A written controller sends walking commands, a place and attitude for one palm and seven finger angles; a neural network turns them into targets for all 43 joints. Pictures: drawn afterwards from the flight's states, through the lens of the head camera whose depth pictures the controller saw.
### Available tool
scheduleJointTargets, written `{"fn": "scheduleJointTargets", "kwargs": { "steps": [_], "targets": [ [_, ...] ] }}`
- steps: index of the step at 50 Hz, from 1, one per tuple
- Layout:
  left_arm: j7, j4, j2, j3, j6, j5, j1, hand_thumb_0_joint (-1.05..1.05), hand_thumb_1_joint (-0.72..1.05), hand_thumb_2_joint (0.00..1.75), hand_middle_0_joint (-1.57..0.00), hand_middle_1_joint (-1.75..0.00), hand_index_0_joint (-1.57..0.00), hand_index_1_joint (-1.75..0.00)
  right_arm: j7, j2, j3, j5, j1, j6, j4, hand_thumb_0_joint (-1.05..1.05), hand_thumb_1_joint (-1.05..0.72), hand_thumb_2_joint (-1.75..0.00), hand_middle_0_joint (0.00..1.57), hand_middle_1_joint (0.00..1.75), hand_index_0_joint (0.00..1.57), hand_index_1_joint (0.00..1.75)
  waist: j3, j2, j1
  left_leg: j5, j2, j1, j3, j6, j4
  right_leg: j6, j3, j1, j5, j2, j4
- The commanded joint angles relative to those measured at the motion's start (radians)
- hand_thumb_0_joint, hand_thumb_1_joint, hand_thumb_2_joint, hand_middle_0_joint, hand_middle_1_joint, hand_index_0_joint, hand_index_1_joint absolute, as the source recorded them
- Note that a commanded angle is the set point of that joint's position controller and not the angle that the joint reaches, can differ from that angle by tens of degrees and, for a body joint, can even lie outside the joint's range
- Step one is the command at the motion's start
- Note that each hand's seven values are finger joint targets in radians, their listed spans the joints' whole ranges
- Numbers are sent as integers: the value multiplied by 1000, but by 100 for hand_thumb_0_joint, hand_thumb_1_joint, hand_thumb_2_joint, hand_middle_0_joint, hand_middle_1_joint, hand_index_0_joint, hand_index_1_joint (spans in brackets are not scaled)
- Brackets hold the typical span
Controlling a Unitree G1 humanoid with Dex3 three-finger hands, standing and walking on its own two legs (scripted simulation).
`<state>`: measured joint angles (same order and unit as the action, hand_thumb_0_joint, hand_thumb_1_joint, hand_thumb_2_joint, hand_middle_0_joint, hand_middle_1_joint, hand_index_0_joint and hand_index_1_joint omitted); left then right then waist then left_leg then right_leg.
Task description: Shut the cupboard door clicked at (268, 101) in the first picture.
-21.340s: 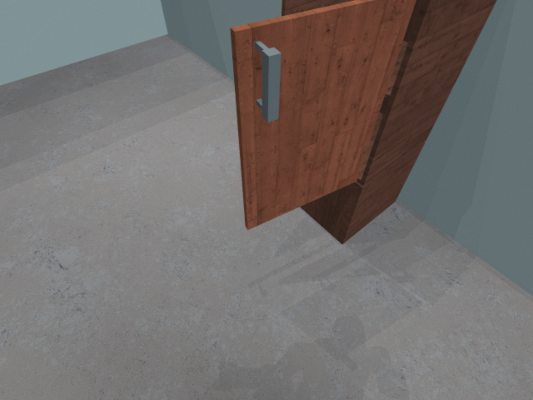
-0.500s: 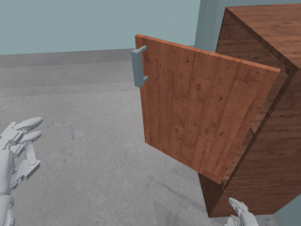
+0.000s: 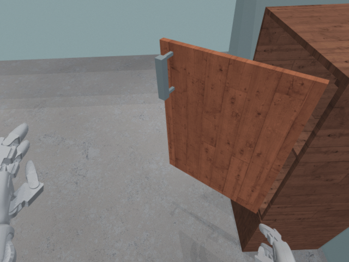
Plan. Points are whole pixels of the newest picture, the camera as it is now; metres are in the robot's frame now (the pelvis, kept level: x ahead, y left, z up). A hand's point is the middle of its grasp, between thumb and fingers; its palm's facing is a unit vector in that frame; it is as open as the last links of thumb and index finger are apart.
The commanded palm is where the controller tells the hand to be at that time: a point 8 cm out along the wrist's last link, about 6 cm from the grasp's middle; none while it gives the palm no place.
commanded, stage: step back with the hand held close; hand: left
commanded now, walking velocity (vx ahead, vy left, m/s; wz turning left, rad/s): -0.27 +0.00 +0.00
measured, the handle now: (166, 75) +0.58 +0.10 +0.15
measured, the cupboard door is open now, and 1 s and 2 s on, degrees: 53 53 53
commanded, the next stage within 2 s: stop stepping back and stand still in 1.62 s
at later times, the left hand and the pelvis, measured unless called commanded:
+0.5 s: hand (29, 197) +0.17 +0.27 +0.15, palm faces +0.36 -0.78 -0.51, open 7.4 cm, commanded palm +0.11 +0.31 +0.17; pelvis -0.04 +0.01 -0.01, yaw -2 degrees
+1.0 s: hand (3, 222) +0.13 +0.28 +0.16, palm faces +0.43 -0.77 -0.47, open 7.4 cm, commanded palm +0.05 +0.32 +0.17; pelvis -0.09 +0.02 -0.03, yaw +0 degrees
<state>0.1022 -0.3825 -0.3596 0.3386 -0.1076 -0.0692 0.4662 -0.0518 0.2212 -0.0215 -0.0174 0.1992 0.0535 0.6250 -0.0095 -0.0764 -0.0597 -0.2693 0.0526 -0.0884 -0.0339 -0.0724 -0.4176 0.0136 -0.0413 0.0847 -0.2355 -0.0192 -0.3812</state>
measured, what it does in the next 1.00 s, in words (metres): shifts its weight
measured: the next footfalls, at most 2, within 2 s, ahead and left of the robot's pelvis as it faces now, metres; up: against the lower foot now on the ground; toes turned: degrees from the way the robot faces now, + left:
right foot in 1.78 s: -0.25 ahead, -0.07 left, +0.00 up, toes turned +0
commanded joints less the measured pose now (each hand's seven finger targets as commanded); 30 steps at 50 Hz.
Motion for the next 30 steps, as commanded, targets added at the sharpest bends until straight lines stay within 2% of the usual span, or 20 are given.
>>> {"fn": "scheduleJointTargets", "kwargs": {
  "steps": [1, 2, 3, 5, 7, 8, 10, 12, 13, 14, 17, 18, 19, 22, 23, 24, 27, 28, 29, 30],
  "targets": [
    [24, -298, -344, 280, -102, -4, -227, 0, 90, 90, -20, -30, -20, -30, -7, 130, 54, -18, -114, 27, -198, 0, -90, -90, 20, 30, 20, 30, 3, 29, 17, 169, -112, -122, 108, 21, 24, 29, 163, 30, 252, 90, 60],
    [17, -199, -270, 226, -109, -6, -124, 0, 90, 90, -20, -30, -20, -30, -11, 113, 53, -11, -97, 18, -167, 0, -90, -90, 20, 30, 20, 30, 13, 91, 30, 125, -102, -114, 108, 20, -14, 45, 183, 61, 247, 136, 68],
    [14, -204, -260, 216, -115, -1, -100, 0, 90, 90, -20, -30, -20, -30, -10, 119, 58, -11, -97, 12, -172, 0, -90, -90, 20, 30, 20, 30, 29, 90, 29, 147, -99, -108, 113, 25, -40, 59, 202, 70, 298, 160, 57],
    [7, -164, -186, 143, -109, 0, 4, 0, 90, 90, -20, -30, -20, -30, -7, 129, 64, -11, -88, -8, -178, 0, -90, -90, 20, 30, 20, 30, 90, 56, 40, 204, -115, -70, 101, 28, -55, 53, 185, 94, 309, 172, 14],
    [16, -200, -195, 143, -111, 1, 22, 0, 90, 90, -20, -30, -20, -30, -13, 135, 67, -13, -95, -21, -191, 0, -90, -90, 20, 30, 20, 30, 118, 6, 39, 262, -141, -63, 107, 23, -34, 33, 155, 109, 284, 147, -33],
    [22, -223, -225, 170, -112, 2, 30, 0, 90, 90, -20, -30, -20, -30, -18, 141, 69, -13, -99, -27, -194, 0, -90, -90, 20, 30, 20, 30, 144, 3, 34, 338, -156, -75, 126, 25, -27, 29, 140, 78, 322, 137, -71],
    [27, -256, -232, 178, -109, 2, 38, 0, 90, 90, -20, -30, -20, -30, -25, 139, 70, -15, -98, -43, -215, 0, -90, -90, 20, 30, 20, 30, 170, 6, 35, 416, -177, -97, 137, 26, -23, 18, 125, 59, 342, 116, -123],
    [32, -285, -253, 201, -110, 1, 44, 0, 90, 90, -20, -30, -20, -30, -31, 135, 74, -17, -93, -55, -231, 0, -90, -90, 20, 30, 20, 30, 177, 31, 35, 423, -188, -121, 145, 21, -26, 11, 123, 58, 329, 105, -148],
    [38, -302, -297, 241, -109, 2, 44, 0, 90, 90, -20, -30, -20, -30, -36, 140, 75, -13, -100, -59, -232, 0, -90, -90, 20, 30, 20, 30, 184, 20, 33, 429, -190, -143, 155, 21, -26, 14, 130, 43, 348, 110, -161],
    [38, -299, -274, 231, -110, -2, 61, 0, 90, 90, -20, -30, -20, -30, -38, 128, 73, -15, -95, -63, -237, 0, -90, -90, 20, 30, 20, 30, 190, 33, 36, 428, -190, -157, 154, 21, -34, 15, 132, 38, 353, 113, -169],
    [42, -299, -273, 238, -112, -5, 78, 0, 90, 90, -20, -30, -20, -30, -40, 133, 75, -17, -85, -70, -247, 0, -90, -90, 20, 30, 20, 30, 170, 33, 42, 355, -196, -205, 164, 13, -34, 14, 150, 60, 306, 108, -182],
    [44, -311, -297, 262, -114, -2, 82, 0, 90, 90, -20, -30, -20, -30, -42, 143, 81, -11, -88, -69, -245, 0, -90, -90, 20, 30, 20, 30, 168, 6, 40, 334, -201, -234, 175, 10, -25, 13, 150, 46, 301, 106, -189],
    [42, -303, -270, 242, -116, -6, 86, 0, 90, 90, -20, -30, -20, -30, -42, 131, 75, -13, -85, -69, -247, 0, -90, -90, 20, 30, 20, 30, 160, 14, 42, 305, -203, -257, 177, 8, -19, 12, 148, 46, 274, 105, -194],
    [44, -288, -257, 237, -119, -3, 81, 0, 90, 90, -20, -30, -20, -30, -42, 137, 75, -11, -76, -60, -247, 0, -90, -90, 20, 30, 20, 30, 122, 11, 44, 152, -212, -346, 192, -9, 10, 5, 154, 48, 179, 88, -207],
    [45, -290, -277, 254, -123, 3, 85, 0, 90, 90, -20, -30, -20, -30, -42, 147, 80, -8, -80, -56, -242, 0, -90, -90, 20, 30, 20, 30, 116, -1, 42, 104, -212, -377, 200, -13, 16, 6, 161, 38, 172, 87, -203],
    [42, -307, -247, 226, -128, 2, 68, 0, 90, 90, -20, -30, -20, -30, -42, 139, 75, -10, -78, -53, -246, 0, -90, -90, 20, 30, 20, 30, 114, -3, 47, 59, -211, -399, 201, -16, 22, 6, 161, 30, 159, 88, -211],
    [48, -316, -246, 231, -141, 12, 37, 0, 90, 90, -20, -30, -20, -30, -43, 147, 75, -7, -69, -36, -247, 0, -90, -90, 20, 30, 20, 30, 87, -16, 50, -115, -216, -496, 220, -31, 56, 4, 162, 9, 107, 73, -241],
    [50, -319, -284, 267, -146, 20, 37, 0, 90, 90, -20, -30, -20, -30, -44, 155, 80, -4, -72, -30, -241, 0, -90, -90, 20, 30, 20, 30, 90, -7, 46, -160, -221, -521, 232, -36, 68, 1, 164, -13, 104, 67, -250],
    [47, -330, -241, 226, -150, 17, 16, 0, 90, 90, -20, -30, -20, -30, -44, 144, 74, -7, -70, -27, -245, 0, -90, -90, 20, 30, 20, 30, 85, -2, 51, -192, -215, -535, 230, -36, 66, 3, 161, -8, 89, 69, -256],
    [49, -325, -253, 240, -155, 20, 9, 0, 90, 90, -20, -30, -20, -30, -45, 148, 75, -4, -69, -21, -245, 0, -90, -90, 20, 30, 20, 30, 75, 0, 51, -231, -215, -556, 227, -41, 68, 1, 171, -8, 81, 68, -259]
  ]
}}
